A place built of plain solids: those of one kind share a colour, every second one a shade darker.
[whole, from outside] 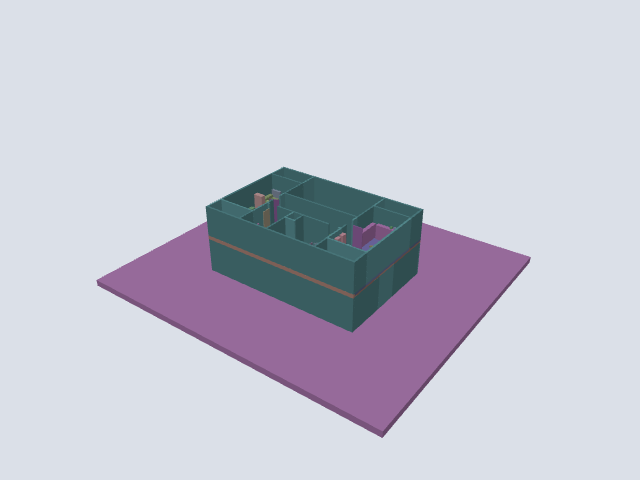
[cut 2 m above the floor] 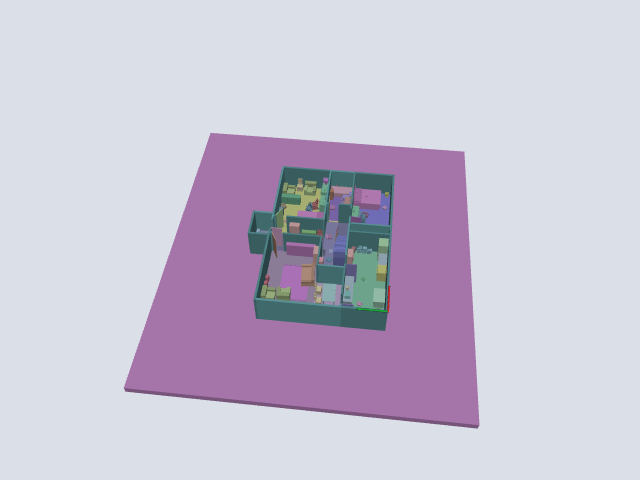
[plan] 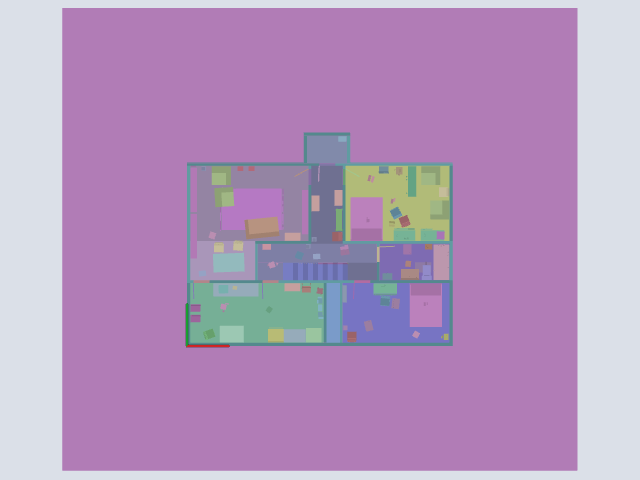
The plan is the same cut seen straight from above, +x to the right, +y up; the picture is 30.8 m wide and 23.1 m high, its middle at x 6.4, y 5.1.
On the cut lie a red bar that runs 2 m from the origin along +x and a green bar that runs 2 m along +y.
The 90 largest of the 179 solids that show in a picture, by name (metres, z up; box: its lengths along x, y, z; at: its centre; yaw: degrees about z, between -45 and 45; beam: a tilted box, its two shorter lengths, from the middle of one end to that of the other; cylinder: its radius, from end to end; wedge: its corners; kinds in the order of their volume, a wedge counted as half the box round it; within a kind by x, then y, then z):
{
 "under_1": {"box": [24.79, 22.27, 0.5], "at": [6.39, 5.13, -0.61]},
 "wall_1": {"box": [0.16, 1.28, 2.39], "at": [0.08, 0.8, 3.92]},
 "wall_2": {"box": [0.16, 2.87, 2.72], "at": [0.08, 1.59, 1.06]},
 "wall_3": {"box": [0.16, 5.57, 2.39], "at": [0.08, 4.36, 3.92]},
 "wall_4": {"box": [0.16, 5.51, 2.72], "at": [0.08, 5.92, 1.06]},
 "wall_5": {"box": [0.16, 1.4, 2.39], "at": [0.08, 7.97, 3.92]},
 "wall_6": {"box": [3.23, 0.13, 2.39], "at": [1.61, 1.5, 3.92]},
 "wall_7": {"box": [3.23, 0.13, 2.39], "at": [1.61, 7.21, 3.92]},
 "wall_8": {"box": [2.55, 0.13, 2.72], "at": [2.35, 3.1, 1.06]},
 "wall_9": {"box": [0.13, 1.46, 2.39], "at": [3.17, 2.3, 3.92]},
 "wall_10": {"box": [0.13, 1.99, 2.39], "at": [3.17, 6.14, 3.92]},
 "wall_11": {"box": [0.13, 1.4, 2.39], "at": [3.17, 7.97, 3.92]},
 "wall_12": {"box": [6.36, 0.13, 2.72], "at": [3.18, 8.73, 1.06]},
 "wall_13": {"box": [0.13, 1.76, 2.72], "at": [3.35, 4.04, 1.06]},
 "wall_14": {"box": [2.7, 0.13, 2.72], "at": [4.63, 4.99, 1.06]},
 "wall_15": {"box": [0.13, 1.88, 2.39], "at": [5.62, 1.1, 3.92]},
 "wall_16": {"box": [0.16, 1.28, 2.72], "at": [5.7, 9.47, 1.06]},
 "wall_17": {"box": [0.13, 2.7, 2.72], "at": [5.92, 6.4, 1.06]},
 "wall_18": {"box": [3.65, 0.13, 2.72], "at": [6.22, 3.1, 1.06]},
 "wall_19": {"box": [4.55, 0.13, 2.39], "at": [6.38, 3.1, 3.92]},
 "wall_20": {"box": [12.79, 0.16, 5.41], "at": [6.39, 0.08, 2.41]},
 "wall_21": {"box": [12.79, 0.16, 2.39], "at": [6.39, 8.75, 3.92]},
 "wall_22": {"box": [6.61, 0.13, 2.39], "at": [6.4, 5.08, 3.92]},
 "wall_23": {"box": [0.13, 2.87, 2.72], "at": [6.64, 1.59, 1.06]},
 "wall_24": {"box": [2.24, 0.16, 2.72], "at": [6.74, 10.19, 1.06]},
 "wall_25": {"box": [0.13, 2.87, 2.72], "at": [7.42, 1.59, 1.06]},
 "wall_26": {"box": [0.13, 2.7, 2.72], "at": [7.57, 6.4, 1.06]},
 "wall_27": {"box": [0.16, 1.28, 2.72], "at": [7.78, 9.47, 1.06]},
 "wall_28": {"box": [0.13, 1.46, 2.39], "at": [9.64, 2.3, 3.92]},
 "wall_29": {"box": [0.13, 1.99, 2.39], "at": [9.64, 6.14, 3.92]},
 "wall_30": {"box": [0.13, 1.4, 2.39], "at": [9.64, 7.97, 3.92]},
 "wall_31": {"box": [5.66, 0.13, 2.72], "at": [9.96, 8.73, 1.06]},
 "wall_32": {"box": [5.29, 0.13, 2.72], "at": [10.14, 4.99, 1.06]},
 "wall_33": {"box": [3.97, 0.13, 2.72], "at": [10.8, 3.1, 1.06]},
 "wall_34": {"box": [3.21, 0.13, 2.39], "at": [11.18, 1.5, 3.92]},
 "wall_35": {"box": [3.21, 0.13, 2.39], "at": [11.18, 7.21, 3.92]},
 "wall_36": {"box": [0.16, 1.28, 2.39], "at": [12.71, 0.8, 3.92]},
 "wall_37": {"box": [0.16, 2.87, 2.72], "at": [12.71, 1.59, 1.06]},
 "wall_38": {"box": [0.16, 1.76, 2.72], "at": [12.71, 4.04, 1.06]},
 "wall_39": {"box": [0.16, 5.57, 2.39], "at": [12.71, 4.36, 3.92]},
 "wall_40": {"box": [0.16, 3.62, 2.72], "at": [12.71, 6.86, 1.06]},
 "wall_41": {"box": [0.16, 1.4, 2.39], "at": [12.71, 7.97, 3.92]},
 "stair_1": {"box": [0.48, 0.84, 2.63], "at": [4.86, 3.58, 1.02]},
 "stair_2": {"box": [0.72, 0.84, 2.44], "at": [4.98, 3.58, 0.92]},
 "stair_3": {"box": [0.96, 0.84, 2.24], "at": [5.1, 3.58, 0.82]},
 "stair_4": {"box": [1.2, 0.84, 2.05], "at": [5.22, 3.58, 0.72]},
 "stair_5": {"box": [1.44, 0.84, 1.86], "at": [5.34, 3.58, 0.63]},
 "stair_6": {"box": [1.68, 0.84, 1.66], "at": [5.46, 3.58, 0.53]},
 "stair_7": {"box": [1.92, 0.84, 1.47], "at": [5.58, 3.58, 0.43]},
 "stair_8": {"box": [2.16, 0.84, 1.27], "at": [5.7, 3.58, 0.34]},
 "stair_9": {"box": [2.4, 0.84, 1.08], "at": [5.82, 3.58, 0.24]},
 "stair_10": {"box": [2.64, 0.84, 0.88], "at": [5.94, 3.58, 0.14]},
 "stair_11": {"box": [2.88, 0.84, 0.69], "at": [6.06, 3.58, 0.04]},
 "stair_12": {"box": [3.12, 0.84, 0.49], "at": [6.18, 3.58, -0.05]},
 "floor_lounge_1": {"box": [3.12, 1.89, 0.5], "at": [1.72, 4.11, -0.25]},
 "floor_lounge_2": {"box": [5.69, 3.62, 0.5], "at": [3.0, 6.86, -0.25]},
 "floor_kitchen_1": {"box": [6.42, 2.87, 0.5], "at": [3.37, 1.59, -0.25]},
 "floor_study_1": {"box": [5.0, 3.62, 0.5], "at": [10.13, 6.86, -0.25]},
 "floor_bedroom_1": {"box": [5.14, 2.87, 0.5], "at": [10.06, 1.59, -0.25]},
 "floor_hall_1": {"box": [1.21, 0.84, 0.5], "at": [4.01, 3.58, -0.25]},
 "floor_hall_2": {"box": [5.73, 0.92, 0.5], "at": [6.27, 4.46, -0.25]},
 "floor_hall_3": {"box": [1.52, 3.75, 0.5], "at": [6.74, 6.79, -0.25]},
 "floor_hall_4": {"box": [1.4, 0.84, 0.5], "at": [8.44, 3.58, -0.25]},
 "double_bed_1": {"box": [1.55, 2.11, 0.4], "at": [8.64, 6.11, 0.5]},
 "double_bed_2": {"box": [1.45, 2.01, 0.6], "at": [11.49, 1.97, 0.3]},
 "double_bed_3": {"box": [1.55, 2.11, 0.4], "at": [11.49, 1.97, 0.5]},
 "bookcase_1": {"box": [0.31, 2.14, 1.15], "at": [0.33, 5.28, 0.57]},
 "bookcase_2": {"box": [0.31, 2.14, 1.15], "at": [0.33, 7.51, 0.57]},
 "bookcase_3": {"box": [0.31, 2.14, 1.15], "at": [5.68, 6.44, 0.57]},
 "bookcase_4": {"box": [0.31, 2.14, 1.15], "at": [9.88, 5.95, 3.3]},
 "bookcase_5": {"box": [2.14, 0.31, 1.15], "at": [11.22, 6.97, 3.3]},
 "floor_bath_1": {"box": [3.36, 1.76, 0.5], "at": [10.95, 4.04, -0.25]},
 "upper_floor_bedroom_1": {"box": [2.92, 5.57, 0.16], "at": [11.17, 4.36, 2.64]},
 "flat_shelf_1": {"box": [0.76, 0.39, 1.46], "at": [5.08, 2.83, 0.73]},
 "flat_shelf_2": {"box": [0.76, 0.39, 1.46], "at": [5.08, 5.25, 0.73]},
 "flat_shelf_3": {"box": [0.39, 0.76, 1.46], "at": [6.18, 6.87, 0.73]},
 "flat_shelf_4": {"box": [0.39, 0.76, 1.46], "at": [7.29, 7.12, 0.73]},
 "chest_drawers_1": {"box": [1.14, 0.5, 1.0], "at": [9.54, 2.77, 0.5]},
 "chest_drawers_2": {"box": [1.04, 0.5, 0.95], "at": [10.47, 5.31, 0.47]},
 "chest_drawers_3": {"box": [1.13, 0.5, 1.0], "at": [11.81, 5.31, 0.5]},
 "floor_porch_1": {"box": [1.92, 1.31, 0.5], "at": [6.74, 9.46, -0.25]},
 "floor_wardrobe_1": {"box": [0.65, 2.87, 0.5], "at": [7.04, 1.59, -0.25]},
 "fridge_1": {"box": [0.75, 0.7, 1.72], "at": [6.1, 0.52, 0.86]},
 "wall_band_1": {"box": [12.79, 0.16, 0.31], "at": [6.39, 0.08, 2.57]},
 "kitchen_table_1": {"box": [1.06, 0.71, 0.72], "at": [2.15, 0.57, 0.36]},
 "bathtub_1": {"box": [0.76, 1.7, 0.42], "at": [12.24, 4.03, 0.21]},
 "sofa_1": {"box": [1.6, 0.93, 0.34], "at": [3.6, 5.68, 0.28], "yaw": 5.8},
 "rug_1": {"box": [2.9, 2.0, 0.08], "at": [3.11, 6.57, -0.03]},
 "range_flat_1": {"box": [0.76, 0.65, 0.94], "at": [4.28, 0.49, 0.47]},
 "cube_shelf_1": {"box": [0.39, 1.46, 0.76], "at": [10.83, 7.92, 0.38]}
}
